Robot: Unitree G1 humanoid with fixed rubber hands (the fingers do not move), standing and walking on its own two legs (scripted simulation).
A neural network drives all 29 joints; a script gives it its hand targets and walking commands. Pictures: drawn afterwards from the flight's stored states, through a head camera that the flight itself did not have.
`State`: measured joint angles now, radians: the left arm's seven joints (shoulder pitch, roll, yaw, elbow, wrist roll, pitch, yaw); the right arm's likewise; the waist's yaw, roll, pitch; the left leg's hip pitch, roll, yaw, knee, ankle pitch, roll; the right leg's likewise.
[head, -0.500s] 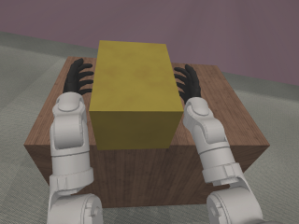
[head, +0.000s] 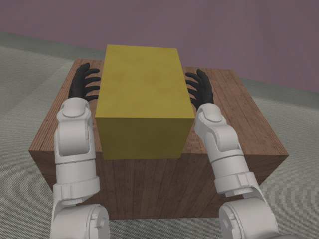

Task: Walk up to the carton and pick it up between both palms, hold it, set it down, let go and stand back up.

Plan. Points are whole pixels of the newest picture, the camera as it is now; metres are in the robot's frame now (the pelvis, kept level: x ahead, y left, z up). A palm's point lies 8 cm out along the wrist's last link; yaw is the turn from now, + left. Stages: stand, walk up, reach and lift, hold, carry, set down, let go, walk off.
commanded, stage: hold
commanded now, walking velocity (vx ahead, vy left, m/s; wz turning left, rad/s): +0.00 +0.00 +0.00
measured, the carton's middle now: (142, 100) +0.42 +0.03 +0.15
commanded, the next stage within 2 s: none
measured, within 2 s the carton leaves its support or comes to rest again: neither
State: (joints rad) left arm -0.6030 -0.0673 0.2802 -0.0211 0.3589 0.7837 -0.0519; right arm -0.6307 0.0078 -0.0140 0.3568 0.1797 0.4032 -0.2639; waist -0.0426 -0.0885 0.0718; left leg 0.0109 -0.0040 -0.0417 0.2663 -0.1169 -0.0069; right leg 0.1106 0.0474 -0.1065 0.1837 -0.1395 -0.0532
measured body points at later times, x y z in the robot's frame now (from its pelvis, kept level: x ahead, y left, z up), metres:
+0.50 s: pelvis +0.00 +0.00 +0.00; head -0.03 +0.04 +0.45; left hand +0.37 +0.18 +0.19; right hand +0.38 -0.11 +0.19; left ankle +0.03 +0.12 -0.75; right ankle -0.01 -0.07 -0.75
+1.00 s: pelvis +0.01 +0.00 +0.00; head -0.03 +0.04 +0.45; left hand +0.37 +0.17 +0.19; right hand +0.37 -0.12 +0.18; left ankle +0.03 +0.12 -0.75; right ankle -0.01 -0.07 -0.75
